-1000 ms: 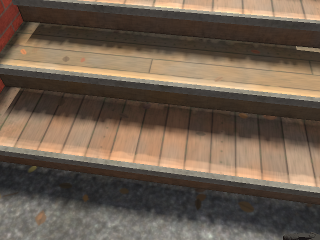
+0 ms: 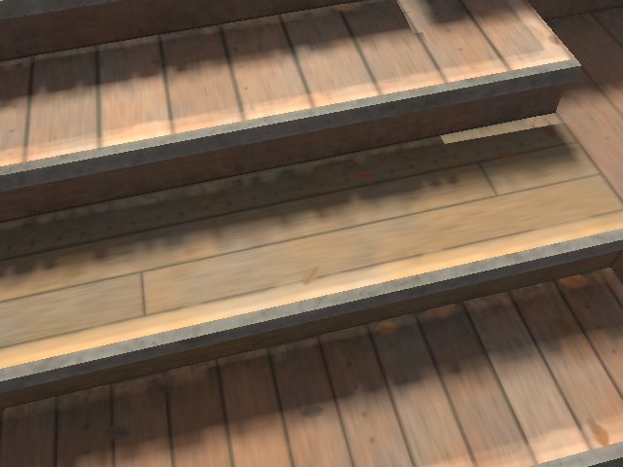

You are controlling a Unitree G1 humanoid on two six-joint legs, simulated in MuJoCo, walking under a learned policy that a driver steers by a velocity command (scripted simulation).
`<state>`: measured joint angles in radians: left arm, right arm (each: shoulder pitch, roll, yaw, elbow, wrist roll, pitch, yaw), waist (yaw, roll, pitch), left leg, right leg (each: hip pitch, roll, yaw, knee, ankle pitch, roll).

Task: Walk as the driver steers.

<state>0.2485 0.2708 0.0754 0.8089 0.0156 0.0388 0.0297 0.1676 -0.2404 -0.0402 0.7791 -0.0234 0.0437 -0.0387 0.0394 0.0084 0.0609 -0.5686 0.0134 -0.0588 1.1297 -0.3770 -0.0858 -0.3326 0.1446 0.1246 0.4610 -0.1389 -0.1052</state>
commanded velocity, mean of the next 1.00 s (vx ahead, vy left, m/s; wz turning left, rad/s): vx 0.06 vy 0.00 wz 0.25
